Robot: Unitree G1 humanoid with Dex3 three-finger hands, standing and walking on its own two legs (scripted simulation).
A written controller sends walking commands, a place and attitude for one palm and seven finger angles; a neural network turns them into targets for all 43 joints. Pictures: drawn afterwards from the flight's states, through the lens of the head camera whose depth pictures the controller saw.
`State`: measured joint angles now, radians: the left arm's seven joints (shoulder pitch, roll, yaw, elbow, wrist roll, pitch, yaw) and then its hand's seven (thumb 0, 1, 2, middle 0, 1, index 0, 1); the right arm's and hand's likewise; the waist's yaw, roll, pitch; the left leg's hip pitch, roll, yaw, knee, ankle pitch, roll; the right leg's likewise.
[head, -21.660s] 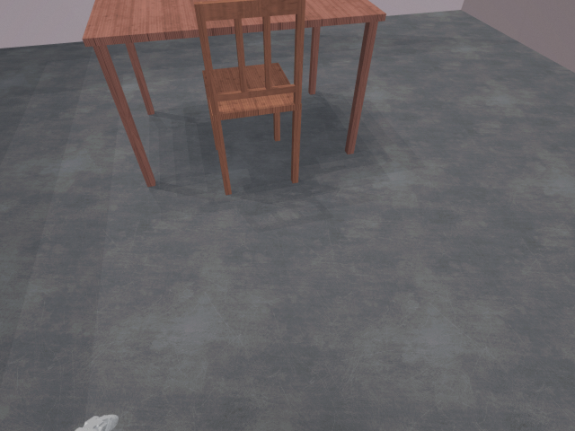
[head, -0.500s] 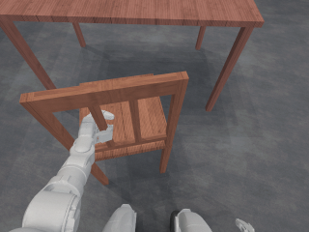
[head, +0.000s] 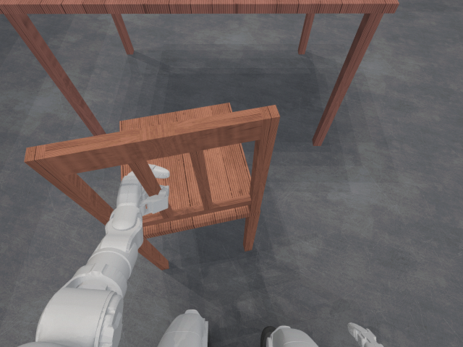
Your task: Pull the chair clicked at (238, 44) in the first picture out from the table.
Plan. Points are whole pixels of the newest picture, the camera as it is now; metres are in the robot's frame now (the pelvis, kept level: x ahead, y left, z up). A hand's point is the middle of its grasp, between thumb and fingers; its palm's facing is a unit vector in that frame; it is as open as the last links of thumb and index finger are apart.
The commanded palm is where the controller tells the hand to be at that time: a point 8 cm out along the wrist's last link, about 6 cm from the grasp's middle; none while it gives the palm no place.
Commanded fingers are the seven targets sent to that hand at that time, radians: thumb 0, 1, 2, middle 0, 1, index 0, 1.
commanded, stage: step backward, pulling the chair out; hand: left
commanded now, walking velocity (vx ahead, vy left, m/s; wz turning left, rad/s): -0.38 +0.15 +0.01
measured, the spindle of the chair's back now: (154, 191) +0.39 +0.19 -0.08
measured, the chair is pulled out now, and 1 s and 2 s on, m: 0.43 0.63 0.64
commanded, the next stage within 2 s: stop walking, hand still on the chair in 0.40 s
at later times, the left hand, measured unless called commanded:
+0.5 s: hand (153, 239) +0.29 +0.17 -0.06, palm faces +0.06 -0.98 -0.18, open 5.6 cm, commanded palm +0.27 +0.21 -0.04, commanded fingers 0.00 0.90 0.90 -0.50 -1.45 -0.50 -1.45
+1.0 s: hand (140, 309) +0.17 +0.17 -0.06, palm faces +0.03 -0.99 -0.16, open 5.6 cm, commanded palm +0.16 +0.21 -0.04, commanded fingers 0.00 0.90 0.90 -0.50 -1.45 -0.50 -1.45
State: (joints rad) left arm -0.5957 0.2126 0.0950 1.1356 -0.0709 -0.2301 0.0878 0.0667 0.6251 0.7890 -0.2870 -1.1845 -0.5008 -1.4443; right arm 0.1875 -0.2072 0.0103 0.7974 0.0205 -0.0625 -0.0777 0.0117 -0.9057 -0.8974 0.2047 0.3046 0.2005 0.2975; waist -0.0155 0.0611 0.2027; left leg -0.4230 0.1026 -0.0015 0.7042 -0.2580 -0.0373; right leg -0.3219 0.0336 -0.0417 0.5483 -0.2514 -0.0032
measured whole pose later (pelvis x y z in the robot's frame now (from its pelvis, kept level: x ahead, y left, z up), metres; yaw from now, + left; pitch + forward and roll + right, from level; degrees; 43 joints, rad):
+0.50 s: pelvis -0.10 +0.02 +0.00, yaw -2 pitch +1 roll -3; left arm -0.63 0.22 0.10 1.16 -0.09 -0.20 0.07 0.06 0.64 0.76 -0.25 -1.18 -0.50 -1.44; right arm 0.22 -0.21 0.01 0.77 0.03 -0.05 -0.08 0.01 -0.91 -0.90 0.20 0.30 0.20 0.30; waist -0.03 0.09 0.21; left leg -0.44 0.15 -0.01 0.66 -0.23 -0.06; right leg -0.32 0.05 -0.06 0.58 -0.27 -0.01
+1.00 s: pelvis -0.12 +0.04 +0.01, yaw -2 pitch -2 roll +0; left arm -0.24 0.13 0.00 0.90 -0.05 -0.14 0.10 0.06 0.64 0.76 -0.23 -1.19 -0.50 -1.44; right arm 0.24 -0.22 0.01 0.70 0.02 -0.01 -0.10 0.01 -0.91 -0.90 0.20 0.30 0.20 0.30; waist -0.01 0.02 0.07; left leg -0.21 0.05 0.02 0.53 -0.28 -0.02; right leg -0.26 -0.03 -0.02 0.51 -0.21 0.02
